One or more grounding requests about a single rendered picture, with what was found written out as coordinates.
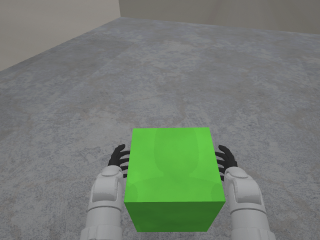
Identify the robot left forearm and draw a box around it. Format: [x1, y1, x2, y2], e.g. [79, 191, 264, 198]
[80, 165, 124, 240]

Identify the carton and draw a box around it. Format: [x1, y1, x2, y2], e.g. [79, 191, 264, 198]
[124, 127, 226, 232]

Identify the robot left hand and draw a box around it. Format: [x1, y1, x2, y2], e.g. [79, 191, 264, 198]
[108, 144, 130, 178]

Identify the robot right hand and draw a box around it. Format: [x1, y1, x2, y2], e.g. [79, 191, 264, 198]
[215, 145, 238, 181]

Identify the robot right forearm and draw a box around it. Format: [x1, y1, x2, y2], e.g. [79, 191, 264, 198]
[224, 166, 276, 240]

